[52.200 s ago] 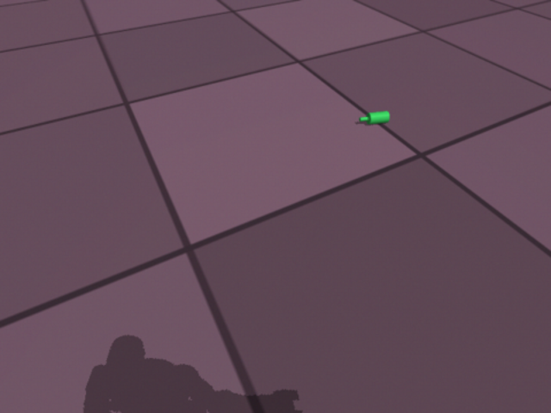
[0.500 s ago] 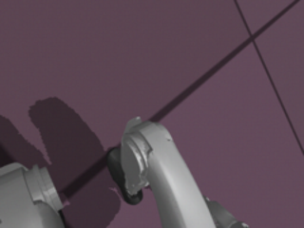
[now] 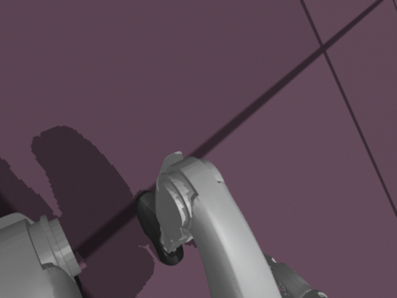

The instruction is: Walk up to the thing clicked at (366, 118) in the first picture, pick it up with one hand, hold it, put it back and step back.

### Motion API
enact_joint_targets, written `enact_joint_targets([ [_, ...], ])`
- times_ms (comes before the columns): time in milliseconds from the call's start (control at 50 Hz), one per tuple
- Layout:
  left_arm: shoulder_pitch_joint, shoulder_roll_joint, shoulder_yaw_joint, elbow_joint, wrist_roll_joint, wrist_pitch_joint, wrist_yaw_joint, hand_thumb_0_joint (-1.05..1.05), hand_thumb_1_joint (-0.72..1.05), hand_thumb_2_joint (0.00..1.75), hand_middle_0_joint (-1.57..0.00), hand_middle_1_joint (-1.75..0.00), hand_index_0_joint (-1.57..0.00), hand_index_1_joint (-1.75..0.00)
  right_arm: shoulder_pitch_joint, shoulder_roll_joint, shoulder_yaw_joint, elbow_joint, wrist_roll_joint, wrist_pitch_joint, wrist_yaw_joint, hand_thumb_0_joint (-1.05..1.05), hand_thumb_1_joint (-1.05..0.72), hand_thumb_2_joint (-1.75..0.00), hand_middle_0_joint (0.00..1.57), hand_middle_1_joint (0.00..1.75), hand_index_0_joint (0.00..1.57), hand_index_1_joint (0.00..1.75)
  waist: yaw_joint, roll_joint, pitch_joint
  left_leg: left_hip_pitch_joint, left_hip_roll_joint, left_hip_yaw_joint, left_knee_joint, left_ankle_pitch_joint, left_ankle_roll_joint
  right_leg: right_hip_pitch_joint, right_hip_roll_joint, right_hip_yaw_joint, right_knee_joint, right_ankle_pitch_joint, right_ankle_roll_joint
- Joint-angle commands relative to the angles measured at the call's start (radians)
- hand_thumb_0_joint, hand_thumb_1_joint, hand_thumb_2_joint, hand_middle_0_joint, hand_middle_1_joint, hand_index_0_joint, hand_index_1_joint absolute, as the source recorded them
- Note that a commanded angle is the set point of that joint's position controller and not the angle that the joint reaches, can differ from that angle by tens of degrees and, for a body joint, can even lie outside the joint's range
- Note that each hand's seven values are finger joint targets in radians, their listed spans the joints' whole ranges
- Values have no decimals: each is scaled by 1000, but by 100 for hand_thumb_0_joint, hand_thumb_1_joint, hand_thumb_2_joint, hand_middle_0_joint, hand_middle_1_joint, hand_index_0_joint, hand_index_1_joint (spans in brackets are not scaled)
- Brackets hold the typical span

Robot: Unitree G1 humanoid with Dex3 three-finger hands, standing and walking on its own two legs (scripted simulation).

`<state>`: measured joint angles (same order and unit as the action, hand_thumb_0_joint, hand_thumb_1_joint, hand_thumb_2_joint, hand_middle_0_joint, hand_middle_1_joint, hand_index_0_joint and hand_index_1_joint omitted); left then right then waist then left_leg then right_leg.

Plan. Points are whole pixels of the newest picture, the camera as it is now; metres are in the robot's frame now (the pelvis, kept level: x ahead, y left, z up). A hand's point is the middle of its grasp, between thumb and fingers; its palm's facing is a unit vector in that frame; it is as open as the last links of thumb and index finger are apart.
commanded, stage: open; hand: left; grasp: from above
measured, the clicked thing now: out of the picture +0.50 +0.33 -0.28
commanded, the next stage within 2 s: withdraw in 0.24 s
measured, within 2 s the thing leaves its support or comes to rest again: neither
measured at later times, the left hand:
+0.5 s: hand out of the picture +0.50 +0.30 -0.24, palm faces -0.43 -0.09 -0.90, open 13.6 cm
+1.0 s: hand out of the picture +0.48 +0.32 -0.07, palm faces -0.51 -0.14 -0.85, open 13.7 cm
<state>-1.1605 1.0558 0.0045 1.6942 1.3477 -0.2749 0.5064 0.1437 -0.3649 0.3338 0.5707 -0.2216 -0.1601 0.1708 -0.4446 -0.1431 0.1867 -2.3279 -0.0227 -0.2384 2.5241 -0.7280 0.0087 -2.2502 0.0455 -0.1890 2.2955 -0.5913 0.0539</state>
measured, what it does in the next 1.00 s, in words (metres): rises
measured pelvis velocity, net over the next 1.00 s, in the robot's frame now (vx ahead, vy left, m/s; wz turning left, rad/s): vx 0.00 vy -0.01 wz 0.13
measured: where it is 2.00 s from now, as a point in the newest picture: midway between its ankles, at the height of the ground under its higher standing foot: (122, 273)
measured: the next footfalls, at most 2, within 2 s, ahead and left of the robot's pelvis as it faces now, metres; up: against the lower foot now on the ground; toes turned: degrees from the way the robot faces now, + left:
none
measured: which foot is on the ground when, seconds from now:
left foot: down 0.00-1.00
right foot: down 0.00-1.00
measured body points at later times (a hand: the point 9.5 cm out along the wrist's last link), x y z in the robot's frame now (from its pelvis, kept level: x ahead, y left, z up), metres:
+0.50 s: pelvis +0.00 +0.00 +0.00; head +0.29 +0.13 +0.32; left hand +0.51 +0.30 -0.19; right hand +0.04 -0.25 -0.04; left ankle +0.06 +0.12 -0.28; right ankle +0.13 -0.12 -0.28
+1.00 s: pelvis +0.00 -0.01 +0.06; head +0.23 +0.07 +0.43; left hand +0.50 +0.32 -0.02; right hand +0.09 -0.28 -0.05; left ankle +0.06 +0.12 -0.28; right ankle +0.13 -0.12 -0.28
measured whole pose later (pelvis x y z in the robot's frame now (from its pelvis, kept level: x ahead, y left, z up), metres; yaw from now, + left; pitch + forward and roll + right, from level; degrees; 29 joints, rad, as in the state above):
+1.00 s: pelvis +0.00 -0.01 +0.06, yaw +7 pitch +34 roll -9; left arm -1.12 0.75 -0.07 1.33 1.09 -0.03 0.06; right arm 0.17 -0.33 0.13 0.60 -0.10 0.02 0.14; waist -0.28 0.05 -0.02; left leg -2.21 -0.03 -0.12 2.29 -0.68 0.00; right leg -2.17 0.01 -0.09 2.16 -0.60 0.02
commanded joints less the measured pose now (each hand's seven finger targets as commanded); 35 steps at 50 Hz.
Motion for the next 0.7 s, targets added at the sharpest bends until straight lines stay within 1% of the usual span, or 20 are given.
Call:
enact_joint_targets([
  [0,-277,175,15,-125,-3,-5,56,0,-33,84,-19,-93,-21,-91,199,-337,-105,20,3,4,-16,0,-90,-90,20,30,20,30,-62,602,-622,503,52,60,-288,231,-16,351,29,-87,-163,191,-86],
  [40,-287,180,25,-136,3,-6,63,0,-34,86,-18,-93,-19,-92,198,-331,-98,27,1,6,-12,0,-90,-90,20,30,20,30,-64,620,-652,533,57,46,-292,260,-25,345,25,-94,-154,210,-84],
  [80,-257,135,-7,-97,-2,3,61,0,-35,86,-17,-95,-19,-93,193,-326,-103,22,-1,-1,-6,0,-90,-90,20,30,20,30,-79,596,-607,502,55,59,-291,241,-16,358,31,-87,-157,208,-79],
  [100,-288,181,17,-151,5,5,70,0,-37,88,-15,-96,-17,-94,200,-328,-104,28,2,2,-7,0,-90,-90,20,30,20,30,-63,615,-658,523,55,57,-300,267,-19,375,33,-89,-161,228,-80],
  [120,-293,149,-9,-137,5,11,65,0,-38,88,-15,-96,-16,-94,191,-330,-106,17,1,-3,-5,0,-90,-90,20,30,20,30,-68,607,-633,515,52,62,-287,254,-15,354,32,-84,-154,219,-82],
  [140,-297,183,22,-150,-2,16,68,0,-38,88,-15,-96,-17,-94,201,-332,-104,33,1,-3,-4,0,-90,-90,20,30,20,30,-66,629,-657,529,56,62,-292,278,-17,366,28,-82,-161,235,-79],
  [160,-319,149,-1,-169,1,17,64,0,-39,89,-13,-98,-14,-96,200,-336,-110,31,2,-7,-2,0,-90,-90,20,30,20,30,-69,646,-644,530,55,61,-289,281,-21,339,25,-83,-154,234,-83],
  [200,-255,148,7,-86,-11,29,64,0,-40,90,-12,-99,-14,-97,201,-331,-100,35,3,-6,1,0,-90,-90,20,30,20,30,-81,587,-596,483,55,62,-286,259,-14,351,29,-85,-165,222,-79],
  [260,-302,146,-12,-152,-18,29,54,0,-44,93,-10,-100,-11,-99,209,-330,-106,27,7,-5,-2,0,-90,-90,20,30,20,30,-63,583,-639,485,49,77,-281,274,-8,395,36,-74,-174,236,-83],
  [280,-307,211,38,-183,-12,30,58,0,-44,93,-9,-102,-11,-100,216,-336,-108,34,7,-2,-3,0,-90,-90,20,30,20,30,-53,640,-706,537,55,66,-288,319,-18,407,28,-77,-169,266,-83],
  [320,-271,135,1,-116,-28,34,41,0,-44,92,-9,-102,-11,-100,212,-334,-105,26,5,-8,4,0,-90,-90,20,30,20,30,-68,606,-646,520,54,61,-282,309,-19,372,29,-84,-158,245,-87],
  [340,-246,159,10,-94,-27,36,42,0,-48,96,-10,-100,-11,-99,210,-339,-108,30,9,-4,3,0,-91,-90,20,30,20,30,-71,588,-643,501,55,65,-289,290,-15,394,34,-81,-167,239,-83],
  [380,-299,208,38,-180,-27,36,37,0,-47,95,-10,-99,-12,-98,218,-341,-107,8,12,-1,-1,0,-91,-90,20,30,20,30,-57,600,-687,501,49,70,-287,281,-9,417,29,-75,-174,236,-84],
  [400,-322,214,39,-236,-30,38,38,0,-46,94,-12,-97,-13,-96,215,-333,-112,4,15,-1,-3,0,-91,-90,20,30,20,30,-30,631,-727,523,48,79,-292,286,-12,424,31,-71,-172,237,-88],
  [500,-335,193,81,-331,-49,78,52,0,-46,93,-12,-95,-13,-94,239,-320,-147,13,21,-6,14,0,-90,-90,20,30,20,30,-9,701,-810,576,45,87,-308,310,-19,391,27,-69,-162,256,-93],
  [520,-323,191,90,-353,-56,95,57,0,-47,95,-12,-96,-12,-95,241,-312,-158,9,26,-5,18,0,-90,-90,20,30,20,30,17,722,-843,581,42,97,-320,306,-18,397,27,-62,-168,253,-95],
  [560,-326,135,86,-398,-81,137,59,0,-48,95,-11,-96,-11,-95,250,-287,-180,22,35,-2,31,0,-90,-90,20,30,20,30,38,771,-870,601,42,106,-353,290,-19,372,26,-50,-172,242,-97],
  [600,-297,114,102,-464,-110,189,51,0,-51,97,-9,-97,-9,-97,249,-271,-205,27,53,10,40,0,-90,-90,20,30,20,30,86,787,-969,631,38,122,-369,321,-18,382,29,-39,-175,262,-98],
  [660,-265,-14,46,-444,-175,265,-8,0,-51,98,-9,-97,-9,-97,247,-245,-229,58,77,35,55,0,-90,-90,20,30,20,30,89,712,-937,569,33,146,-375,316,-3,367,36,-19,-201,262,-99],
  [680,-279,-32,36,-458,-193,284,-36,0,-51,98,-9,-97,-9,-97,267,-245,-243,69,82,47,55,0,-90,-90,20,30,20,30,70,654,-936,543,30,148,-383,304,2,391,35,-15,-220,256,-97],
])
